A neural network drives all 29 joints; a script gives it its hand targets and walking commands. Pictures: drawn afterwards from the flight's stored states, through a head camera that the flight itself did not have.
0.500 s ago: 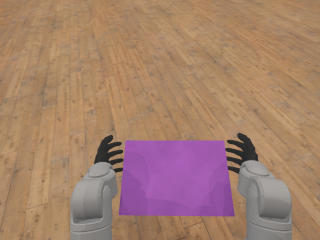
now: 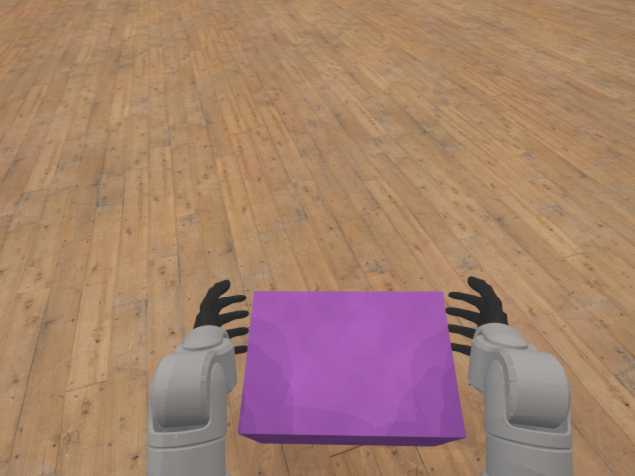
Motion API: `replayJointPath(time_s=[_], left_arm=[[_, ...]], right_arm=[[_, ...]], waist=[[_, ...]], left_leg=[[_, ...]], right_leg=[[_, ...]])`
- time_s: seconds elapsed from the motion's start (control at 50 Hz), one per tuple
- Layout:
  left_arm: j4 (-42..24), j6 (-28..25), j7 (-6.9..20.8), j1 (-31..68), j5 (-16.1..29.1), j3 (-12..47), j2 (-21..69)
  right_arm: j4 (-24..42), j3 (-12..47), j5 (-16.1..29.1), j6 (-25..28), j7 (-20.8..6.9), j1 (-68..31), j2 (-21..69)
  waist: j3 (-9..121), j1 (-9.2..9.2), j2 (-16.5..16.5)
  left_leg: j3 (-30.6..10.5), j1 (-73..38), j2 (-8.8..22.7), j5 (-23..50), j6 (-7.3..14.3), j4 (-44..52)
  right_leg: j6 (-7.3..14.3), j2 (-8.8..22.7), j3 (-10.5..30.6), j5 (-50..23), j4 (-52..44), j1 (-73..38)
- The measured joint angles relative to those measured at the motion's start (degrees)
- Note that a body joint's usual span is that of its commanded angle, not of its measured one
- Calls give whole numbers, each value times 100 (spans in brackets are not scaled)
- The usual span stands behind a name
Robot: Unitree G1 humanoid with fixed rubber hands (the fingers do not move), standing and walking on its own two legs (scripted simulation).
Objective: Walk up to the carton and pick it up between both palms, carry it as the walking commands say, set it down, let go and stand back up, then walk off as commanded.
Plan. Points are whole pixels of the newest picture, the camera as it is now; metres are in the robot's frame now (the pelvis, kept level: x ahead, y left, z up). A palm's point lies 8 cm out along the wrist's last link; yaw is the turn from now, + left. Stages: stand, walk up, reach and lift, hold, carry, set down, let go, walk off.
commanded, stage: carry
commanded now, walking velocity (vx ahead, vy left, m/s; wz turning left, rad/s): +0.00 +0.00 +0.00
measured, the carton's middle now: (347, 371) +0.26 -0.01 -0.01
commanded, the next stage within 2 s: none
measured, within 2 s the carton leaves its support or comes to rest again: neither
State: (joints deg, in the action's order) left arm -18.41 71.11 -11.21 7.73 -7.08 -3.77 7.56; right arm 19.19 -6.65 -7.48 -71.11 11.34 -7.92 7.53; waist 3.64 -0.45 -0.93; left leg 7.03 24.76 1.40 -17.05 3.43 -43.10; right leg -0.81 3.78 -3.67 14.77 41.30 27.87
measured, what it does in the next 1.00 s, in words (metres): steps on the spot: right foot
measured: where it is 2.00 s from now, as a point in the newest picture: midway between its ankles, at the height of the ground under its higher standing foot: outside the picture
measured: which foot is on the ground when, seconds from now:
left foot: down 0.00-1.00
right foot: up 0.00-0.16, down 0.18-1.00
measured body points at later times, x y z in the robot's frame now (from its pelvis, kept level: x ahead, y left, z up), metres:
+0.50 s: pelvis -0.06 +0.01 +0.02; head -0.09 +0.01 +0.46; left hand +0.21 +0.14 +0.10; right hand +0.19 -0.18 +0.10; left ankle +0.07 +0.08 -0.71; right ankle -0.03 -0.09 -0.71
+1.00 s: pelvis -0.08 +0.01 +0.01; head -0.10 +0.00 +0.46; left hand +0.19 +0.15 +0.08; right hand +0.18 -0.17 +0.07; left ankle +0.06 +0.08 -0.70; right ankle -0.03 -0.08 -0.71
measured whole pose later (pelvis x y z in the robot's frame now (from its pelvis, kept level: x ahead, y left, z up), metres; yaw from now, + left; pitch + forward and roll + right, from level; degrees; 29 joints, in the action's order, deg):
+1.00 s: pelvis -0.08 +0.01 +0.01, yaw -2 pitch +1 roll +0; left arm -15.8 65.7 -11.2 7.2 -7.3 -2.3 7.5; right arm 18.2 -7.4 -7.4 -65.9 10.6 -6.1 7.4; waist 3.0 0.5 1.4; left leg 10.1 30.3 1.5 -12.3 2.4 -34.7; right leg 3.2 -1.2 -3.3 15.0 39.0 24.6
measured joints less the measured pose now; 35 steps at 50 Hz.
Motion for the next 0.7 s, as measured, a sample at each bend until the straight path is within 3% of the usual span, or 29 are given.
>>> replayJointPath(time_s=[0.04,0.1,0.16,0.2,0.26,0.46,0.7], left_arm=[[83,-22,11,-62,-19,39,-5],[11,-1,-36,-99,7,75,-12],[-159,-58,-16,-73,48,36,-10],[-219,-175,-8,-27,49,42,-2],[-96,-249,6,23,5,106,4],[-97,-125,-6,-99,0,144,-9],[-100,-214,-29,-131,24,100,-11]], right_arm=[[-70,-22,5,-23,6,22,-1],[-18,7,49,52,1,150,-8],[206,108,69,154,41,247,-14],[278,83,72,245,32,181,-17],[258,-4,56,280,-3,181,-15],[220,-1,60,85,10,187,-14],[119,37,13,195,-36,143,-11]], waist=[[11,-38,63],[40,-30,139],[139,44,80],[176,114,125],[107,92,291],[286,-74,201],[152,102,102]], left_leg=[[64,15,26,173,81,200],[166,-8,36,524,117,693],[299,52,-35,797,121,1029],[363,175,-4,861,114,1034],[313,118,76,979,39,1187],[341,206,115,1185,84,1289],[313,342,93,836,-21,1254]], right_leg=[[3,-114,50,605,629,194],[16,-239,-12,622,1259,179],[87,-299,-98,470,286,-479],[330,-391,-80,612,-523,-821],[367,-473,-138,251,-617,-815],[353,-472,-184,102,-567,-653],[387,-473,-153,-91,-639,-525]])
